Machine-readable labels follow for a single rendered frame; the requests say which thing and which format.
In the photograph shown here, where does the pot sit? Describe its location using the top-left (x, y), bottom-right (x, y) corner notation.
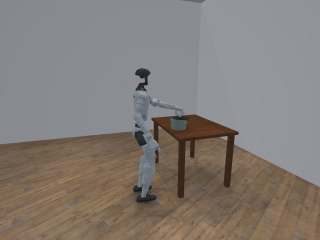
top-left (170, 118), bottom-right (188, 131)

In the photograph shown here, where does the right robot shin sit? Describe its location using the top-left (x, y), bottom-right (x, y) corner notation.
top-left (141, 165), bottom-right (155, 198)

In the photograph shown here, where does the robot right forearm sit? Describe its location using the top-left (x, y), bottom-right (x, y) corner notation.
top-left (135, 114), bottom-right (153, 141)

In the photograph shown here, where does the table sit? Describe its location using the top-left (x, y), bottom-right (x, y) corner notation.
top-left (151, 114), bottom-right (239, 198)

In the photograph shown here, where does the right robot hand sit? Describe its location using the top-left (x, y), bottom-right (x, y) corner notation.
top-left (148, 139), bottom-right (163, 158)

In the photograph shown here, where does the lid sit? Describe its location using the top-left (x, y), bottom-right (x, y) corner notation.
top-left (173, 116), bottom-right (189, 120)

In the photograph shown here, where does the left robot upper arm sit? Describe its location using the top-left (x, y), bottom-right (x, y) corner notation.
top-left (148, 94), bottom-right (159, 107)

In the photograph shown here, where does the robot left foot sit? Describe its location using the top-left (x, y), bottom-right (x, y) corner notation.
top-left (133, 185), bottom-right (152, 192)

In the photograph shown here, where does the right robot upper arm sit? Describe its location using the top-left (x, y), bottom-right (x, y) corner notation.
top-left (133, 91), bottom-right (147, 120)

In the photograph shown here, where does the robot left forearm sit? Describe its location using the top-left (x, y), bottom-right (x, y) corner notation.
top-left (158, 100), bottom-right (176, 110)

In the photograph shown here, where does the left robot hand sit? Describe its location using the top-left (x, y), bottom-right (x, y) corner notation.
top-left (174, 106), bottom-right (185, 117)

